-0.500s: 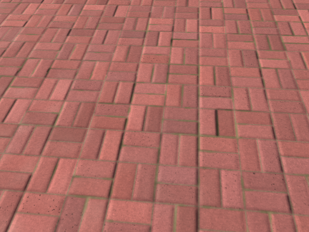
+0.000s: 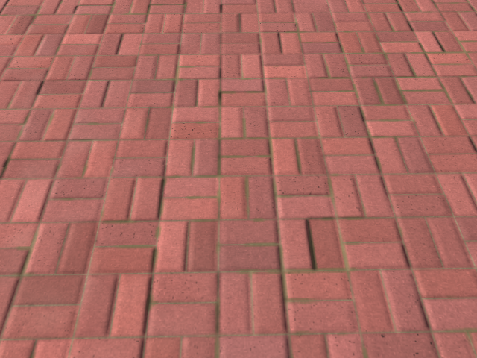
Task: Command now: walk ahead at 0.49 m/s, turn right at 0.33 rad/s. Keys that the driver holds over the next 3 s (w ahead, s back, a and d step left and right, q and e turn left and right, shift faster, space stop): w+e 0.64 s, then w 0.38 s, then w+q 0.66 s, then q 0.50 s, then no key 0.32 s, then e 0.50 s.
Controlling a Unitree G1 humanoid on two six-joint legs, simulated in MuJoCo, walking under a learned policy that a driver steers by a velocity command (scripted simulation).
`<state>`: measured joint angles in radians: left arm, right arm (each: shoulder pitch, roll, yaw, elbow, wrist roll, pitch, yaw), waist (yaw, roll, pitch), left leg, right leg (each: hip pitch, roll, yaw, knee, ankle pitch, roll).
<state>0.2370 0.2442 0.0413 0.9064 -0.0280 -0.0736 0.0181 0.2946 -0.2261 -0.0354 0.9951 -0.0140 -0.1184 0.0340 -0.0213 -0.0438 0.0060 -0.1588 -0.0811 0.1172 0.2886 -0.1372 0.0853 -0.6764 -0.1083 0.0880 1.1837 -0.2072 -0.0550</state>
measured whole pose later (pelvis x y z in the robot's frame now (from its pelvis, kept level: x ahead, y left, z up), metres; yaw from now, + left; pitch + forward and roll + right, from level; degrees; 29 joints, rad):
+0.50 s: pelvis +0.28 -0.10 +0.00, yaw -16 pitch +2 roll +0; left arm 0.27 0.25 0.07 0.77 -0.01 -0.07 -0.03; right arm 0.17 -0.28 -0.04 0.85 0.01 -0.13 0.01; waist 0.01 0.02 0.03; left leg -0.53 0.08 -0.04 1.19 -0.32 0.02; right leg -0.32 0.10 0.01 0.44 -0.16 -0.10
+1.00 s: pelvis +0.57 -0.14 +0.00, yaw -26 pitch +2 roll +1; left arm 0.28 0.27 0.05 0.75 -0.01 -0.07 0.00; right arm 0.26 -0.26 -0.05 0.81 -0.01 -0.11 0.03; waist -0.02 -0.04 0.00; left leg -0.29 -0.06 0.03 0.41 -0.16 0.06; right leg -0.49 -0.02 0.06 1.16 -0.33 -0.04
